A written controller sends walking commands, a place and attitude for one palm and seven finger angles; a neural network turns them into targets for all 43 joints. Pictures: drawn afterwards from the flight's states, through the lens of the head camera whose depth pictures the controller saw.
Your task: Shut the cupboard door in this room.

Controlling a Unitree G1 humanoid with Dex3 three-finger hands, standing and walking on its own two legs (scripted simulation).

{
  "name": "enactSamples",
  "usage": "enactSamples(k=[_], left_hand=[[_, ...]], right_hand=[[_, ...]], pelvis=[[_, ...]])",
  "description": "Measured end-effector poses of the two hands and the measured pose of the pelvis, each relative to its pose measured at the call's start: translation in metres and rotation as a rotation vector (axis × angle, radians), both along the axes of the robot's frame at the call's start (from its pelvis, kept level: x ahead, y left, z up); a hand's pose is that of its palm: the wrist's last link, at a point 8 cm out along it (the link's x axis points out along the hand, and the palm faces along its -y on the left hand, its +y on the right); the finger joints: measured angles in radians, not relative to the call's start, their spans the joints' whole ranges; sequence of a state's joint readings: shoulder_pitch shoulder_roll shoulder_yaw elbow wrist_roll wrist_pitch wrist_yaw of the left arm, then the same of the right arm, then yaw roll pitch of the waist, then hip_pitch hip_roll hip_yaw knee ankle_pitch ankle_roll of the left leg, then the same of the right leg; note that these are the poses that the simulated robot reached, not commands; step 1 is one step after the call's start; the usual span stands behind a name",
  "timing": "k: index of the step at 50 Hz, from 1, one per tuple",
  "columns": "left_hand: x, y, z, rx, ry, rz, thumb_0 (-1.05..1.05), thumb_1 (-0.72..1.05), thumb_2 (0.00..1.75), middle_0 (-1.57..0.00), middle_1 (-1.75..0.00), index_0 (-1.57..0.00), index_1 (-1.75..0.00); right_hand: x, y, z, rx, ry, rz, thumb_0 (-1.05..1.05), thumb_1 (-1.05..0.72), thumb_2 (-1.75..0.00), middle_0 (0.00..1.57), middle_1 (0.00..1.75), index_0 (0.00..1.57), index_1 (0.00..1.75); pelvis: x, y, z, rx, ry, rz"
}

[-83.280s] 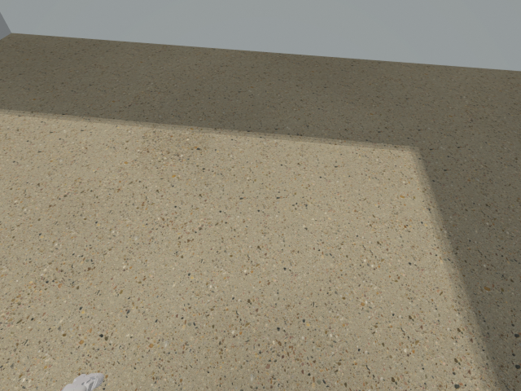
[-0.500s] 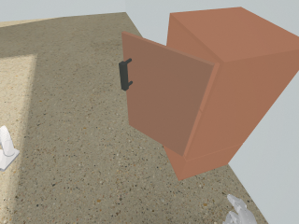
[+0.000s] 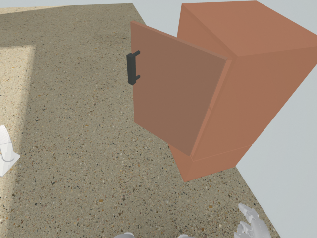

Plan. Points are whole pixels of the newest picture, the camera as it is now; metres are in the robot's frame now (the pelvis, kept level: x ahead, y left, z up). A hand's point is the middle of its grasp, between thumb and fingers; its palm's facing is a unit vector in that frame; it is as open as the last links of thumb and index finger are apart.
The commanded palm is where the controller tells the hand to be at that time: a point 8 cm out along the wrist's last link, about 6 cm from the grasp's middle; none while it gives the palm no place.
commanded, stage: step back with the hand held close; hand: left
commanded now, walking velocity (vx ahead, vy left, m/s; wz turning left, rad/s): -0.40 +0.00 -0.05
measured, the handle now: (134, 67) +0.76 +0.12 -0.01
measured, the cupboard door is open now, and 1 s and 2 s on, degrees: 37 37 37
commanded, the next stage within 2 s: stop stepping back and stand still in 0.34 s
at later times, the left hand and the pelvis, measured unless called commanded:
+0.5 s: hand (15, 226) +0.11 +0.20 +0.20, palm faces +0.22 -0.81 -0.54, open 7.4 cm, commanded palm +0.06 +0.26 +0.20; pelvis -0.11 -0.03 +0.01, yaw -5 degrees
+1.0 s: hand out of the picture -0.03 +0.27 +0.21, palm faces +0.45 -0.80 -0.39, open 7.4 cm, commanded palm -0.06 +0.29 +0.20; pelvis -0.23 +0.01 +0.02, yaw -5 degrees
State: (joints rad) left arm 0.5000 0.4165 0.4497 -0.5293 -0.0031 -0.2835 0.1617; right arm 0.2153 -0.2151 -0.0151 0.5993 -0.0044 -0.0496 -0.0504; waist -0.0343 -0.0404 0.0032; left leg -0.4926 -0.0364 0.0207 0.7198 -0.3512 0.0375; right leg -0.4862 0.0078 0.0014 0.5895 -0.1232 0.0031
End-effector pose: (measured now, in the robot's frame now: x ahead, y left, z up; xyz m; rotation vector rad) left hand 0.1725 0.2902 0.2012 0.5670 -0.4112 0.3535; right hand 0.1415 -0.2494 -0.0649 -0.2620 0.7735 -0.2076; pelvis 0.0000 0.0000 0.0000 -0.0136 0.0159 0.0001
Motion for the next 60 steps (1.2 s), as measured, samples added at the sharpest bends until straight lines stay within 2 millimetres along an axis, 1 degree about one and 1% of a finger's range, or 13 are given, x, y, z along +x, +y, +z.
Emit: enactSamples(k=[7,12,15,18,21,24,29,33,38,44,48,54,60], left_hand=[[-0.026,0.021,0.008,0.060,0.021,0.032,0.01,0.88,0.89,-0.22,-0.31,-0.22,-0.30],[-0.047,0.032,0.007,0.010,0.017,0.116,0.01,0.88,0.89,-0.21,-0.31,-0.22,-0.30],[-0.049,0.019,-0.003,-0.051,0.027,0.099,0.01,0.89,0.90,-0.21,-0.30,-0.21,-0.30],[-0.048,-0.010,-0.008,-0.064,0.043,0.001,0.02,0.89,0.90,-0.20,-0.30,-0.21,-0.30],[-0.058,-0.042,0.000,-0.032,0.049,-0.140,0.02,0.89,0.89,-0.21,-0.30,-0.21,-0.30],[-0.082,-0.053,0.016,0.073,0.049,-0.224,0.02,0.88,0.89,-0.21,-0.31,-0.22,-0.30],[-0.116,-0.023,0.022,0.104,0.070,-0.121,0.01,0.88,0.89,-0.22,-0.31,-0.23,-0.30],[-0.135,0.010,0.004,-0.048,0.077,0.015,0.01,0.88,0.89,-0.22,-0.31,-0.22,-0.30],[-0.160,0.011,-0.018,-0.172,0.131,0.058,0.01,0.89,0.89,-0.21,-0.30,-0.21,-0.30],[-0.208,-0.013,0.005,-0.079,0.101,-0.054,0.02,0.89,0.89,-0.21,-0.30,-0.21,-0.30],[-0.240,0.000,0.021,-0.029,0.025,-0.033,0.02,0.88,0.89,-0.21,-0.31,-0.22,-0.30],[-0.237,0.037,0.011,-0.143,-0.086,0.056,0.01,0.88,0.89,-0.21,-0.30,-0.22,-0.30],[-0.239,0.028,-0.002,-0.099,0.030,-0.018,0.01,0.89,0.90,-0.20,-0.30,-0.21,-0.30]], right_hand=[[-0.012,0.011,0.008,-0.022,-0.008,0.004,0.01,-0.91,-0.90,0.20,0.30,0.21,0.30],[-0.008,0.020,0.010,-0.014,-0.012,0.072,0.01,-0.91,-0.90,0.20,0.30,0.21,0.30],[-0.006,0.023,0.008,0.005,-0.029,0.116,0.01,-0.91,-0.90,0.20,0.30,0.21,0.30],[-0.013,0.021,0.007,0.041,-0.074,0.126,0.01,-0.91,-0.90,0.21,0.30,0.21,0.30],[-0.034,0.014,0.012,0.076,-0.119,0.083,0.01,-0.91,-0.90,0.21,0.30,0.21,0.30],[-0.066,0.004,0.025,0.073,-0.131,0.016,0.01,-0.91,-0.90,0.21,0.30,0.21,0.30],[-0.120,-0.021,0.029,-0.012,-0.108,-0.064,0.01,-0.91,-0.90,0.21,0.30,0.21,0.30],[-0.165,-0.031,0.023,-0.055,-0.036,-0.110,0.01,-0.91,-0.90,0.20,0.30,0.21,0.30],[-0.210,-0.022,0.025,-0.061,-0.009,-0.108,0.01,-0.91,-0.90,0.20,0.30,0.20,0.30],[-0.240,0.001,0.020,-0.001,-0.030,-0.050,0.01,-0.91,-0.90,0.20,0.30,0.20,0.30],[-0.259,0.011,0.015,0.015,-0.001,-0.047,0.01,-0.91,-0.90,0.20,0.30,0.21,0.30],[-0.276,0.023,0.005,-0.026,-0.036,-0.057,0.01,-0.90,-0.90,0.21,0.30,0.21,0.30],[-0.298,0.043,0.005,0.059,-0.062,-0.100,0.01,-0.91,-0.90,0.20,0.30,0.21,0.30]], pelvis=[[-0.010,0.006,0.006,-0.064,0.009,0.052],[-0.017,0.001,0.011,-0.062,0.074,0.020],[-0.039,-0.006,0.011,-0.043,0.101,-0.030],[-0.071,-0.015,0.009,-0.035,0.087,-0.068],[-0.097,-0.021,0.008,-0.064,0.051,-0.066],[-0.107,-0.027,0.010,-0.043,0.034,-0.071],[-0.114,-0.019,0.012,-0.030,0.026,-0.086],[-0.132,-0.008,0.016,-0.030,-0.008,-0.066],[-0.165,-0.002,0.023,-0.017,-0.025,-0.059],[-0.208,-0.004,0.022,-0.018,-0.035,-0.024],[-0.221,0.002,0.021,0.003,-0.040,-0.074],[-0.239,0.027,0.007,-0.021,-0.052,-0.070],[-0.262,0.028,0.009,0.000,-0.073,-0.079]])
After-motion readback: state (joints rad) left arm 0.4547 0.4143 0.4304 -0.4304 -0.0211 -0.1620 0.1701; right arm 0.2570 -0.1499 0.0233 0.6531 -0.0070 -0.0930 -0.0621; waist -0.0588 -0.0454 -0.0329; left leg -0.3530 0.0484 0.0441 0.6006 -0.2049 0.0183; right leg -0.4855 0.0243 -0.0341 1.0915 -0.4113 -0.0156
